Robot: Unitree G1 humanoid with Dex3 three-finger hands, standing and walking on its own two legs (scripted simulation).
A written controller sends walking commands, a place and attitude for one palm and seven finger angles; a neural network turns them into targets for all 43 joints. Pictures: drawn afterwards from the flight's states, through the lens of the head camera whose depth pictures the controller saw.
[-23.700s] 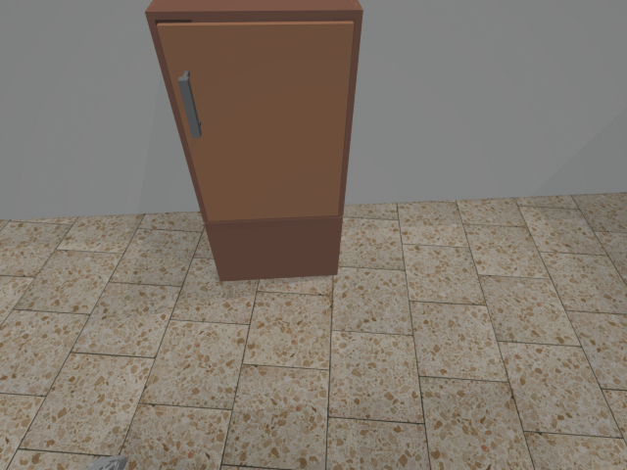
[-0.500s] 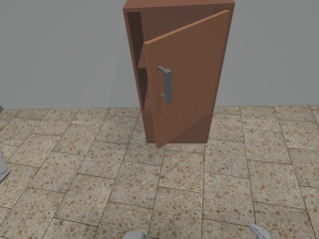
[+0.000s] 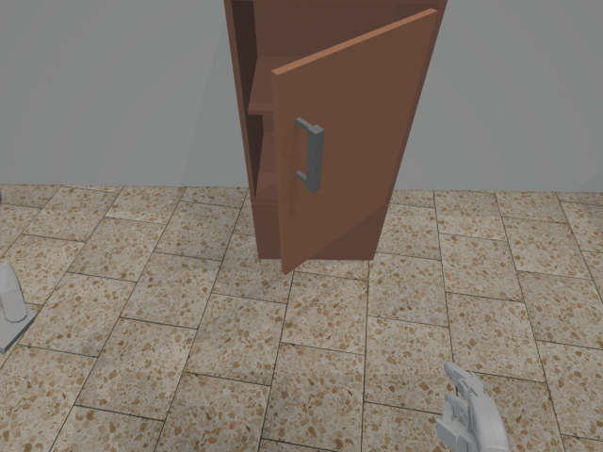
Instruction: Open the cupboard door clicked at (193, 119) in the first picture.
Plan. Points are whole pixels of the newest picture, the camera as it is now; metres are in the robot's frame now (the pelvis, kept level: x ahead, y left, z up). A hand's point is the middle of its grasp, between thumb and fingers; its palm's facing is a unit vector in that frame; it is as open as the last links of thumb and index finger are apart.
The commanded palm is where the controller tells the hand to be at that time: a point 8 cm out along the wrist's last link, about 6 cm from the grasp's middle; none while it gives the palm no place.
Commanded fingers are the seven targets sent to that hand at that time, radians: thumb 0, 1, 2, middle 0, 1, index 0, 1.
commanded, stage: stop stepping back and stand still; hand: left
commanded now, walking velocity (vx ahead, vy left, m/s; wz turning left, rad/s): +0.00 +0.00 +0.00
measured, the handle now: (307, 156) +0.63 +0.03 +0.02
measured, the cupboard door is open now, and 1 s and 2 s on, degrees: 41 41 41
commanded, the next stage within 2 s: let the arm hang, fingers relaxed in 0.52 s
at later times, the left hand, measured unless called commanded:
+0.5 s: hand (7, 361) +0.17 +0.28 +0.15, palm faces +0.42 -0.79 -0.44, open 7.4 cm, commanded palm +0.11 +0.32 +0.18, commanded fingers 0.00 0.90 0.90 -0.20 -0.30 -0.20 -0.30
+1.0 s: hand out of the picture -0.03 +0.18 -0.18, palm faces +0.05 -0.98 -0.17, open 7.0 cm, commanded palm none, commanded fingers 0.00 0.90 0.90 -0.20 -0.30 -0.20 -0.30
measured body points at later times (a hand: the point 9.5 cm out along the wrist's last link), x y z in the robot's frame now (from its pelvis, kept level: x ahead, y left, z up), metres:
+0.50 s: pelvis -0.03 +0.01 +0.01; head -0.02 +0.02 +0.46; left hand +0.14 +0.32 +0.17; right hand +0.14 -0.22 -0.08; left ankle +0.00 +0.10 -0.74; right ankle -0.03 -0.10 -0.74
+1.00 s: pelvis -0.04 +0.00 +0.00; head -0.02 +0.03 +0.45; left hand -0.03 +0.23 -0.16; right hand -0.01 -0.24 -0.14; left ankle +0.00 +0.10 -0.74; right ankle -0.03 -0.10 -0.74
